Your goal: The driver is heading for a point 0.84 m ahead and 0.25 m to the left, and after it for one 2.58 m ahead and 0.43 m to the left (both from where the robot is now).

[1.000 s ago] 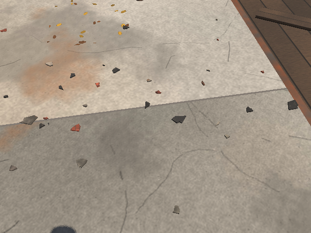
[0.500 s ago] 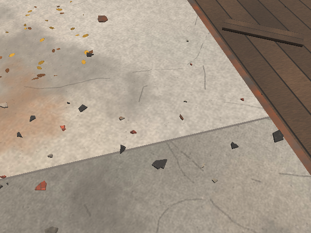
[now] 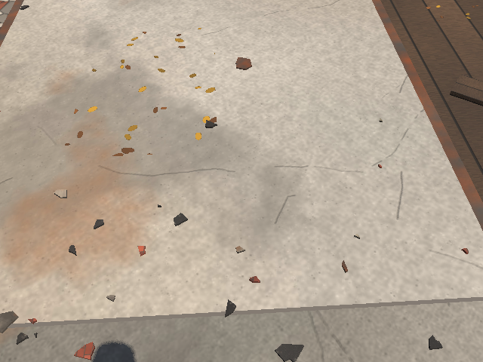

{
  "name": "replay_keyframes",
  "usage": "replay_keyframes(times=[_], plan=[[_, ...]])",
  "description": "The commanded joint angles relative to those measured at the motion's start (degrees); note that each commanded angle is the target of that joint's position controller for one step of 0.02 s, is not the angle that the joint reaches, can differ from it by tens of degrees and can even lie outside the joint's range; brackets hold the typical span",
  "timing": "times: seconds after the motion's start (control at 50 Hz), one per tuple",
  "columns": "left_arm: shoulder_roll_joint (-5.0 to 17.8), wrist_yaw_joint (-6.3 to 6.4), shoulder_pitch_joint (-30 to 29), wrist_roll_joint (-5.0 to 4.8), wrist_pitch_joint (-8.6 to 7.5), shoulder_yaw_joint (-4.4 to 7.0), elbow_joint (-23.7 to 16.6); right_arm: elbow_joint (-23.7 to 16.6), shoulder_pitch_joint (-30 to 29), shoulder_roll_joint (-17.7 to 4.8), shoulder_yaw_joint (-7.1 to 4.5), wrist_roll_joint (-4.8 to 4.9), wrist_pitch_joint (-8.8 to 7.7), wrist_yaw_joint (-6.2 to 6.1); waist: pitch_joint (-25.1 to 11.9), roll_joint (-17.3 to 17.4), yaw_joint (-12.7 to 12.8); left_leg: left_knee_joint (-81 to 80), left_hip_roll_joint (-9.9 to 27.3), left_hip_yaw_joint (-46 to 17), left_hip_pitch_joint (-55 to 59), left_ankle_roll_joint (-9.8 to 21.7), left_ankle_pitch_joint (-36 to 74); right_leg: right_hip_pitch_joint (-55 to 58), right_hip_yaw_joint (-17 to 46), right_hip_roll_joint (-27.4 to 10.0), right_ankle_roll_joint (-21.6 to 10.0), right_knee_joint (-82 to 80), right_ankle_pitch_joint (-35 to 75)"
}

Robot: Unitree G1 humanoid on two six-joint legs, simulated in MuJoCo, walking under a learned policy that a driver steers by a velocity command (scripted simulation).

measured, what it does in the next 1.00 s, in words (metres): walks ahead, turning left: left foot, then right foot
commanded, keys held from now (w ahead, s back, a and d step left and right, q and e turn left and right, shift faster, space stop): w+q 0.62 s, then w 0.38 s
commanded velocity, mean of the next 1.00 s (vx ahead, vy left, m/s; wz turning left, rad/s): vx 0.50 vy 0.00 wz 0.44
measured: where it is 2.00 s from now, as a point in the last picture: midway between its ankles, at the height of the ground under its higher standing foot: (184, 258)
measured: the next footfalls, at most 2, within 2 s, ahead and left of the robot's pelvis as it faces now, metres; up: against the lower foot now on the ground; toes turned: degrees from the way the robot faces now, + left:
left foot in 0.22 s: +0.29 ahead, +0.14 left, +0.00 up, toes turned +10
right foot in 0.68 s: +0.62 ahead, +0.01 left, +0.00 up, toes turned +27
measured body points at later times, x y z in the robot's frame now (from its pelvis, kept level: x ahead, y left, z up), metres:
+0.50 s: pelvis +0.29 +0.07 +0.00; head +0.32 +0.09 +0.45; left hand +0.40 +0.38 -0.10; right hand +0.43 -0.19 -0.11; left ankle +0.25 +0.13 -0.75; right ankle +0.47 -0.09 -0.68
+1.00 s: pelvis +0.57 +0.11 +0.00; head +0.59 +0.11 +0.45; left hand +0.44 +0.36 -0.12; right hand +0.85 -0.03 -0.09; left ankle +0.60 +0.31 -0.69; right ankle +0.58 +0.00 -0.75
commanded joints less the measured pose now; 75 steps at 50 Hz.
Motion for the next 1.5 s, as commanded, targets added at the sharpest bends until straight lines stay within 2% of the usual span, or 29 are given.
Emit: replay_keyframes(times=[0.02,0.12,0.2,0.22,0.24,0.26,0.28,0.3,0.34,0.42,0.52,0.62,0.68,0.7,0.72,0.74,0.76,0.8,0.86,0.96,1.12,1.18,1.2,1.22,1.24,1.26,1.3,1.36,1.5], plan=[[9.08,0.84,-2.93,-0.38,-0.7,1.8,-3.25,-4.58,-4.69,-1.11,0.2,-0.32,-0.64,0.94,3.1,-4.77,0.18,-7.75,0.0,3.21,2.87,0.27,7.36,-3.99,2.19,-15.27,-5.8,-7.1,16.13],[10.62,1.16,0.97,-1.45,1.74,2.46,-1.14,-9.28,-10.75,-1.11,0.41,-0.13,-0.52,2.75,4.54,-4.78,1.55,-13.62,-1.7,6.84,-1.22,2.77,-0.23,8.51,-0.5,-19.14,-4.93,-0.93,27.62],[13.41,2.26,-2.14,-1.85,3.69,3.22,-2.35,-8.26,2.27,-6.45,-2.64,0.18,0.02,3.08,-4.56,-8.06,-7.44,-15.01,-9.23,12.2,19.3,7.78,-8.8,7.97,-3.5,-18.11,-1.87,21.68,57.56],[13.04,2.48,-2.86,-1.77,3.56,2.93,-3.05,-5.98,11.89,-10.2,-4.64,0.18,0.3,2.12,-9.37,-5.38,-12.36,-18.78,-8.69,7.78,35.62,10.37,-5.9,-1.88,-4.04,-15.72,0.37,36.1,47.9],[5.92,1.7,1.16,0.18,2.27,0.82,-5.68,-5.17,15.14,-16.48,-6.12,0.3,0.62,0.94,-14.33,8.32,-8.78,-20.01,5.56,-18.6,56.58,18.75,-9.18,-26.84,-3.04,-6.97,4.0,57.29,4.27],[5.23,0.62,0.27,-0.73,-0.42,-0.13,-6.86,-6.94,14.85,-15.45,-5.17,-0.08,-0.16,1.19,-22.36,8.07,-8.1,-29.61,13.57,-43.56,64.92,25.83,-14.25,-38.87,10.63,0.61,4.33,68.05,-23.14],[9.09,-0.28,-6.47,-3.02,-2.13,0.96,-8.48,-6.86,13.93,-11.27,-3.96,-0.57,-0.71,1.3,-17.16,3.59,-10.37,-31.64,11.7,-36.19,62.16,22.17,-13.13,-44.64,15.15,-3.2,2.9,68.91,-19.16],[8.96,-0.43,-8.52,-3.42,-3.0,0.78,-9.24,-7.11,10.85,-9.22,-3.46,-0.35,-1.18,1.26,-10.6,0.69,-8.64,-31.74,9.26,-27.65,53.95,19.77,-9.53,-44.82,14.42,-5.8,1.84,64.41,-13.97],[9.46,0.32,-7.91,-1.15,-2.57,1.56,-8.22,-8.9,3.96,-5.79,-2.35,-0.6,-1.41,1.04,-4.42,-2.51,-3.75,-33.56,4.92,-17.82,38.66,16.93,0.56,-37.41,13.92,-9.36,2.64,54.89,-8.44],[7.15,0.55,-8.05,-0.09,-0.11,1.34,-9.34,-9.82,3.92,-7.71,-2.73,-0.67,-1.54,-0.21,-2.59,-0.88,-1.71,-36.56,2.09,-11.99,27.93,16.93,8.03,-32.43,12.19,-9.16,6.28,44.4,-2.7],[4.93,-0.07,-18.64,-0.71,-0.38,0.16,-12.67,-9.11,8.0,-8.98,-3.22,-0.17,-0.72,-1.36,-1.0,1.79,-6.01,-35.46,-1.96,-8.58,24.08,12.44,-0.42,-27.2,11.19,-4.73,7.45,22.64,15.67],[8.44,-1.11,-20.34,-1.59,-1.44,1.18,-14.24,-8.12,10.72,-8.14,-3.14,0.14,-0.05,-1.72,-1.07,3.65,-5.9,-29.02,1.49,-16.64,30.77,10.8,-6.18,-24.55,14.07,-3.71,5.39,15.73,12.28],[10.76,-1.09,-9.57,-0.65,-2.41,2.53,-11.24,-8.3,10.23,-5.13,-2.1,-0.55,0.09,-1.72,-5.67,4.41,-0.67,-18.22,-1.0,-15.28,31.7,7.95,0.91,-10.74,12.48,-4.68,1.2,13.05,9.33],[13.44,-0.82,-1.53,0.24,-2.57,3.16,-10.36,-9.01,11.21,-2.21,-0.85,-1.36,-0.05,-1.53,-13.14,-1.35,2.38,-2.92,-4.52,-10.85,25.71,5.86,-5.83,2.82,21.35,-13.35,-2.36,14.0,6.5],[18.6,-1.15,4.55,0.41,-1.71,4.66,-7.27,-9.6,20.71,1.18,0.1,0.54,-0.72,-1.34,-19.02,-22.01,-1.29,16.27,-12.8,-3.91,5.16,1.55,-29.78,20.24,49.11,-25.08,-12.9,7.83,-6.9],[13.27,-1.64,4.3,-1.53,-1.58,3.55,-7.52,-8.24,19.63,-4.61,-0.65,1.14,-0.96,-1.54,-15.64,-17.05,0.63,23.68,-9.43,-6.33,-3.03,1.12,-32.12,19.57,56.38,-25.83,-12.89,3.8,-21.7],[9.69,-1.5,1.21,-1.69,-1.32,2.53,-8.33,-9.16,12.21,-7.81,-1.47,0.88,-0.96,-1.51,-8.02,-11.11,2.21,25.3,-7.4,-6.04,-5.25,1.3,-26.81,12.94,47.55,-23.24,-10.27,3.21,-20.88],[7.64,-1.37,-3.66,-0.54,-0.6,1.54,-8.68,-11.12,5.08,-6.78,-1.4,-0.79,-1.25,-1.53,-1.59,-6.21,0.68,20.74,-3.95,-3.25,-2.92,1.36,-20.3,1.17,35.34,-18.71,-8.78,1.92,-7.28],[6.35,-1.08,-3.75,-0.62,-0.78,0.85,-7.67,-11.17,6.24,-3.8,-1.02,-0.5,-1.31,-0.78,-1.75,-9.07,-1.95,13.3,-1.26,-0.9,2.47,1.16,-17.81,-4.04,27.54,-15.62,-8.81,-0.74,3.45],[10.48,-0.49,-1.46,-1.63,-0.35,1.83,-5.92,-13.57,-1.47,-1.03,0.47,-0.95,-1.62,-0.24,-0.36,-7.17,-0.26,-3.53,-0.4,2.16,2.96,-0.37,-6.92,-5.33,19.94,-15.16,-9.43,-4.12,11.11],[12.26,-0.3,4.42,-2.66,1.59,1.93,-2.24,-16.57,-11.28,-2.43,0.37,-0.04,-2.39,1.39,2.09,-7.84,1.7,-18.56,-3.56,4.49,8.68,1.47,-2.25,0.5,16.49,-17.27,-6.51,-0.44,15.68],[11.48,0.18,3.1,-2.36,2.44,1.4,-2.41,-12.99,2.3,-7.31,-2.07,-1.96,-3.06,0.82,-6.64,-6.76,-6.35,-24.29,-5.04,5.18,32.46,5.06,5.78,-3.32,13.36,-11.58,-1.8,18.53,34.64],[7.87,0.29,1.85,-0.46,1.99,-0.05,-4.91,-11.77,11.64,-12.05,-3.11,-3.56,-2.99,0.06,-16.09,0.62,-9.59,-19.96,7.42,-6.53,50.33,8.83,24.31,-15.67,11.21,-7.09,1.32,35.86,15.59],[2.73,0.09,11.91,-0.82,1.42,-1.68,-3.68,-11.5,11.76,-13.72,-3.12,-3.45,-2.04,0.26,-24.8,14.81,-5.71,-20.93,21.1,-24.19,63.84,18.02,31.35,-31.69,11.83,-0.4,4.44,52.89,-26.15],[9.71,0.25,9.54,-2.19,1.55,0.19,-2.24,-11.8,11.79,-8.98,-2.21,-2.73,-1.36,0.36,-23.55,6.97,-8.14,-22.76,18.28,-22.86,58.26,16.51,28.38,-33.14,17.44,-2.46,4.83,58.21,-25.94],[10.82,0.39,4.67,-3.19,1.87,0.83,-3.9,-11.8,8.07,-6.91,-1.36,-2.2,-1.36,0.28,-15.48,5.68,-7.14,-23.55,15.8,-14.42,52.35,14.61,30.02,-36.61,16.08,-4.21,4.98,58.99,-23.47],[9.29,1.15,2.33,-2.2,3.51,1.13,-3.94,-11.36,1.44,-4.32,-0.64,-1.92,-1.56,0.42,-8.59,2.54,-3.55,-27.61,11.55,-6.07,39.41,12.43,27.83,-33.67,14.14,-7.64,6.1,54.49,-17.16],[6.71,1.82,4.04,-2.14,6.52,1.45,-4.65,-10.56,-3.67,-4.54,-0.94,-3.11,-2.2,0.11,-6.08,4.33,0.16,-33.22,10.25,1.12,27.6,13.23,25.01,-26.27,12.1,-7.6,7.58,52.74,-11.04],[5.78,0.38,-5.13,-1.51,7.73,1.53,-10.59,-7.79,-4.32,-7.28,-1.93,-2.37,-0.41,-2.33,-4.45,2.72,-1.87,-36.4,10.82,9.15,28.71,12.75,10.98,-25.41,10.1,-8.93,6.55,36.54,1.2]])
Keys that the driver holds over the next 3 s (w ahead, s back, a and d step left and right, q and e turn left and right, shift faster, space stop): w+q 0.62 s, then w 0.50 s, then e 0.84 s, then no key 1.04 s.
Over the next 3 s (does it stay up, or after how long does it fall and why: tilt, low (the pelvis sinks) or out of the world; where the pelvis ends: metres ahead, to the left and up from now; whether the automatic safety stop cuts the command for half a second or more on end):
stays up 0.78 0.24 -0.01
